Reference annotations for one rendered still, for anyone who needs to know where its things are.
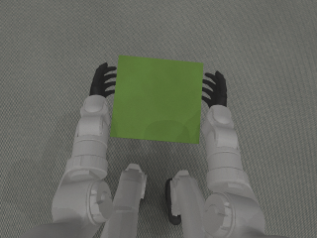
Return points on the left robot upper arm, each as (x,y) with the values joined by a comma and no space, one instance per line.
(79,209)

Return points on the carton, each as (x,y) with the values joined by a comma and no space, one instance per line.
(157,100)

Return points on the robot left hand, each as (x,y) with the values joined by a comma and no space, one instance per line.
(98,85)

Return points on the robot right forearm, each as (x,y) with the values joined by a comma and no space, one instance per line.
(225,169)

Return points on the right robot thigh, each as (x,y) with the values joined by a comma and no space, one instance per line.
(186,195)

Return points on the robot right foot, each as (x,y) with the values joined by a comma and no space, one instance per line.
(174,219)

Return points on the robot left forearm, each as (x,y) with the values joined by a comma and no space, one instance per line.
(88,157)

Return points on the right robot upper arm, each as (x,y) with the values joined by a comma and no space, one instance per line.
(228,215)

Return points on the robot right hand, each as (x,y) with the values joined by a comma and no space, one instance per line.
(219,94)

